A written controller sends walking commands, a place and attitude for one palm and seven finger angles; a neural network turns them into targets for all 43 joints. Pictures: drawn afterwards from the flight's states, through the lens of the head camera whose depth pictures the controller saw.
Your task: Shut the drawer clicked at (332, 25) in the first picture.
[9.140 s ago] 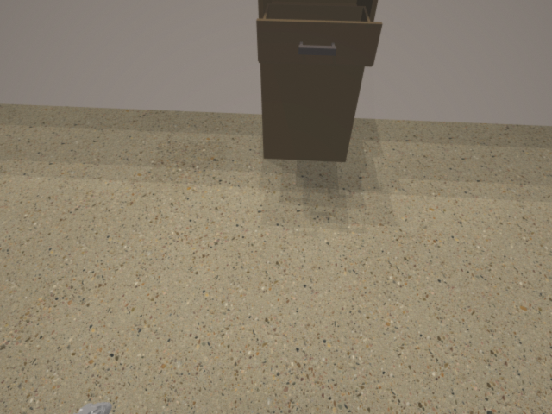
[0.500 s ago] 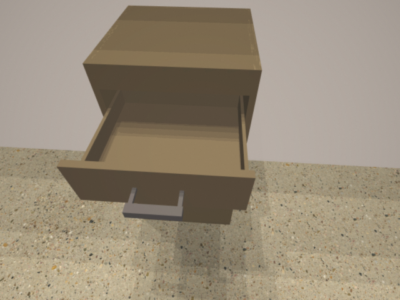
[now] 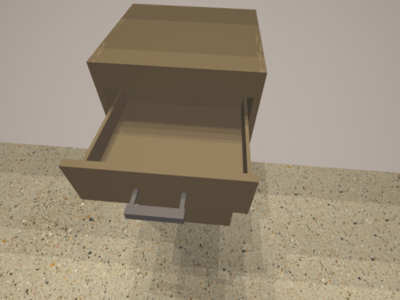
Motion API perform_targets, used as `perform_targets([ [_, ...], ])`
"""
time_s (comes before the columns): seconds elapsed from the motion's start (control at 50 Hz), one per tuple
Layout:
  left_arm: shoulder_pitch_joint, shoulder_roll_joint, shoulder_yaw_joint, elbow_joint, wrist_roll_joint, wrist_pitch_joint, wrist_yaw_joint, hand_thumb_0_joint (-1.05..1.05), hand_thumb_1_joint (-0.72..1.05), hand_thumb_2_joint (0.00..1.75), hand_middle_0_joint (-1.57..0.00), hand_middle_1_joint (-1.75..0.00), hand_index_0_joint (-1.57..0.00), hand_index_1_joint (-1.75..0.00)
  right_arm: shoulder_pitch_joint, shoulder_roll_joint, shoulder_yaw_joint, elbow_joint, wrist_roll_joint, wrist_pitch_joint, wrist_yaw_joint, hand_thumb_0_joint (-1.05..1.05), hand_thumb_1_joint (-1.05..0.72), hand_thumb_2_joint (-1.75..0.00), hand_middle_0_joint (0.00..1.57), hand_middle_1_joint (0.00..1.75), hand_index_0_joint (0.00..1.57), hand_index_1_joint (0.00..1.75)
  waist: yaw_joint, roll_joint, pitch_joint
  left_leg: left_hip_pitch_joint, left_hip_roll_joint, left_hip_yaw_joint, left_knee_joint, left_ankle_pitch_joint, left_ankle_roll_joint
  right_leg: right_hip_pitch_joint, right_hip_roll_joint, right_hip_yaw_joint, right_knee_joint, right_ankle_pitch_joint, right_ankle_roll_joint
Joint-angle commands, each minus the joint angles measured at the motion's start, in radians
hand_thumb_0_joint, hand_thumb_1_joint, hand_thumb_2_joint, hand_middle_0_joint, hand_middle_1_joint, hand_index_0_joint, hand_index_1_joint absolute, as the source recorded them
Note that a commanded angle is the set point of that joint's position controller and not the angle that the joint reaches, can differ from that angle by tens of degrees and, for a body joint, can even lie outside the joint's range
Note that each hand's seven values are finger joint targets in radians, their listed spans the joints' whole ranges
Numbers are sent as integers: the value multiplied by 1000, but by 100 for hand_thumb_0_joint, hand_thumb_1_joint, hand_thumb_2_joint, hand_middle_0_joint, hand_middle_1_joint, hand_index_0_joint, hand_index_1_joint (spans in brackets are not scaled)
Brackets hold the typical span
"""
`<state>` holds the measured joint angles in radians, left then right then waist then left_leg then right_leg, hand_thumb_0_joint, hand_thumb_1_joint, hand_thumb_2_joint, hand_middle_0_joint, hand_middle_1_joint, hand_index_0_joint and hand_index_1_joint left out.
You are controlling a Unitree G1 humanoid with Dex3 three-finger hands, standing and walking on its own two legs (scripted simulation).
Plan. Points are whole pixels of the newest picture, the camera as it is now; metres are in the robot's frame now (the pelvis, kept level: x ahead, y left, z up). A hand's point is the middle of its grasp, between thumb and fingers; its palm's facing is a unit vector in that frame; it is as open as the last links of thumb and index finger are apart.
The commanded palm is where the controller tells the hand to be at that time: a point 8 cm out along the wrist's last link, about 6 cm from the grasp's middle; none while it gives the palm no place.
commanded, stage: look again from close up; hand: left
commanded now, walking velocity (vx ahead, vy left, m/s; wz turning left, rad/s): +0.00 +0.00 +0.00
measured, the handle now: (157, 204) +0.31 +0.12 -0.01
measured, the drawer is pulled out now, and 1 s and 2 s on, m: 0.28 0.28 0.28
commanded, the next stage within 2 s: raise the hand and make a fist in 0.50 s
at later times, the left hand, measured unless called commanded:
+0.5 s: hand out of the picture -0.01 +0.15 -0.17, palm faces +0.02 -0.98 -0.20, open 7.4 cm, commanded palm none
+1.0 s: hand out of the picture +0.13 +0.11 -0.02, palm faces -0.06 -1.00 +0.04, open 6.0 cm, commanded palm +0.10 +0.18 -0.03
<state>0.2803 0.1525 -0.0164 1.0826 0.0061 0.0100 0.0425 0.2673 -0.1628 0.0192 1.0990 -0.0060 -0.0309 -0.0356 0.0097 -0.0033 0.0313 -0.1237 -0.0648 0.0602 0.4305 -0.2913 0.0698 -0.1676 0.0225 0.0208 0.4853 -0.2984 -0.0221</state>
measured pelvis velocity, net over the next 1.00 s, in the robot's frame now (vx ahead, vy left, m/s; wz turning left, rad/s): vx -0.05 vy -0.04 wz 0.05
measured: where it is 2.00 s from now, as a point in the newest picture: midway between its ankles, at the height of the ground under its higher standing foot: outside the picture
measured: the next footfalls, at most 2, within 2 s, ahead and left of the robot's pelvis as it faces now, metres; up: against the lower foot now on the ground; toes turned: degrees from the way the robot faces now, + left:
none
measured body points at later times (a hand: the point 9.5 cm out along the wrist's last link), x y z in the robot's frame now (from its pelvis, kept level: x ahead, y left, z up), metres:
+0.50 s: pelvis -0.01 -0.02 +0.00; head +0.00 -0.03 +0.45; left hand -0.01 +0.20 -0.15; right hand -0.02 -0.24 -0.16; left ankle -0.04 +0.07 -0.74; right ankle -0.02 -0.11 -0.74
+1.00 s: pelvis -0.05 -0.04 -0.06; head -0.03 -0.04 +0.39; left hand +0.12 +0.16 -0.02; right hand +0.20 -0.29 -0.07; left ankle -0.04 +0.07 -0.74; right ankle -0.02 -0.11 -0.74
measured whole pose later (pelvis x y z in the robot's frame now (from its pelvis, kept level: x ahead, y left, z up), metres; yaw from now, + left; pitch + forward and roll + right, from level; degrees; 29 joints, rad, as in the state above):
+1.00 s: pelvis -0.05 -0.04 -0.06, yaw +3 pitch +9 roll +1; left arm 0.49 0.16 0.03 0.07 -0.23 -0.47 -0.31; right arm 0.13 -0.29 -0.06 0.46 0.04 -0.24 0.00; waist 0.00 -0.03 -0.15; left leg -0.68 -0.03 0.02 0.98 -0.46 0.02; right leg -0.70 0.04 -0.05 1.00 -0.47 -0.08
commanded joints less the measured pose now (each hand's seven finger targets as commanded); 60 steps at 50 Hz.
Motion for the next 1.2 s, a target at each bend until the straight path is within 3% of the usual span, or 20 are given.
perform_targets([
  [0.0,53,105,20,-31,3,-17,6,0,90,90,-20,-30,-20,-30,67,-100,-21,-15,-2,-8,-7,0,-90,-90,20,30,20,30,-9,-3,26,-1,169,-144,-76,291,-14,-40,-109,98,-68,224,-30],
  [0.56,77,106,12,-24,0,-31,3,0,90,90,-20,-30,-20,-30,85,-72,-17,25,2,-2,-3,0,-90,-90,20,30,20,30,-8,-3,36,-23,159,-125,-75,181,-30,-44,-123,132,-126,241,-43],
  [0.58,160,120,27,21,16,-64,41,0,90,90,-20,-30,-20,-30,-23,-95,-20,-51,7,-10,2,0,-90,-90,20,30,20,30,25,-46,46,-123,157,-72,141,226,-59,-3,-184,162,-101,764,26],
  [0.6,-564,360,144,-1485,-209,-275,23,0,90,90,-22,-32,-22,-32,3,-288,-49,-412,54,-155,-42,0,-90,-90,20,30,20,30,-95,122,-476,118,46,-90,-14,301,-32,91,-95,91,-25,527,-6],
  [0.62,-183,286,145,-1289,-129,-234,62,0,90,90,-24,-34,-24,-34,-103,-193,-28,-375,35,-238,-76,0,-90,-90,20,30,20,30,0,299,-469,152,73,-59,-5,411,-27,64,-33,51,5,308,-39],
  [0.64,100,68,-7,-1102,-156,-104,89,0,90,90,-26,-37,-26,-37,-91,-165,-39,-371,46,-273,-56,0,-90,-90,20,30,20,30,-41,258,-282,35,97,-100,-9,407,-62,-48,-32,-26,2,144,-22],
  [0.66,82,-18,-33,-1063,-182,-96,73,0,90,90,-28,-39,-28,-39,-65,-191,-33,-336,51,-276,-52,0,-90,-90,20,30,20,30,-60,85,-115,-46,95,-108,14,279,-51,-142,-28,-67,1,112,-5],
  [0.68,1,5,-33,-1120,-204,-148,49,0,90,90,-30,-41,-30,-41,-92,-214,-45,-401,52,-294,-45,0,-90,-90,20,30,20,30,-85,-17,4,-127,81,-127,57,142,-31,-228,-28,-69,-20,68,4],
  [0.72,56,29,26,-1008,-214,-266,-14,0,90,90,-34,-45,-34,-45,-81,-232,-66,-455,18,-315,-30,0,-90,-90,20,30,20,30,-93,-215,11,-275,56,-118,169,-17,-27,-376,-31,-68,8,-118,17],
  [0.74,149,10,36,-965,-228,-334,-63,0,90,90,-36,-47,-36,-47,-101,-226,-74,-495,18,-323,-14,0,-90,-90,20,30,20,30,-48,-188,-11,-343,42,-103,213,-42,-38,-381,-39,-49,45,-161,10],
  [0.78,315,0,64,-921,-254,-473,-180,0,90,90,-40,-52,-40,-52,-137,-216,-84,-574,15,-329,11,0,-90,-90,20,30,20,30,13,-259,-110,-482,27,-78,308,-60,-59,-375,-48,-3,143,-173,8],
  [0.82,374,22,81,-959,-266,-602,-309,0,90,90,-44,-56,-44,-56,-158,-219,-96,-643,21,-322,46,0,-90,-90,20,30,20,30,28,-176,-174,-564,14,-61,391,-48,-73,-353,-60,32,234,-57,3],
  [0.84,401,85,132,-943,-254,-640,-360,0,90,90,-46,-58,-46,-58,-157,-222,-107,-666,28,-313,62,0,-90,-90,20,30,20,30,33,-105,-203,-582,11,-55,429,-31,-76,-332,-76,67,263,23,0],
  [0.88,394,148,188,-1029,-250,-606,-381,0,90,90,-50,-62,-50,-62,-199,-215,-105,-734,45,-275,56,0,-90,-90,20,30,20,30,56,-123,-252,-645,3,-29,452,-41,-57,-298,-84,109,277,21,13],
  [0.92,304,146,183,-1177,-277,-534,-361,0,90,90,-54,-67,-54,-67,-212,-203,-95,-789,56,-237,36,0,-90,-90,20,30,20,30,43,-60,-242,-642,-1,-23,457,-84,-47,-328,-78,125,258,-87,15],
  [1.0,152,120,137,-1442,-254,-532,-244,0,90,90,-62,-75,-62,-75,-130,-175,-83,-804,42,-213,16,0,-90,-90,20,30,20,30,-17,81,-254,-559,38,-65,483,-57,-30,-454,-33,67,295,-119,-10],
  [1.06,71,115,60,-1547,-220,-593,-235,0,90,90,-68,-82,-68,-82,-94,-184,-70,-783,29,-226,15,0,-90,-90,20,30,20,30,-69,65,-316,-533,56,-94,525,-13,-21,-500,-16,34,351,-38,-7],
  [1.08,92,80,7,-1519,-218,-593,-252,0,90,90,-70,-84,-70,-84,-95,-184,-62,-781,33,-236,16,0,-90,-90,20,30,20,30,-83,81,-281,-533,59,-100,531,-19,-21,-526,-14,27,350,-38,-7],
  [1.14,143,115,15,-1425,-215,-530,-297,0,90,90,-76,-91,-76,-91,-97,-198,-53,-766,44,-241,10,0,-90,-90,20,30,20,30,-80,42,-244,-568,57,-109,524,-62,-22,-513,-19,40,309,-105,0],
  [1.18,209,134,46,-1416,-228,-452,-314,0,90,90,-80,-95,-80,-95,-100,-192,-53,-787,54,-232,5,0,-90,-90,20,30,20,30,-47,0,-285,-575,51,-105,499,-60,-24,-434,-31,55,274,-119,9],
])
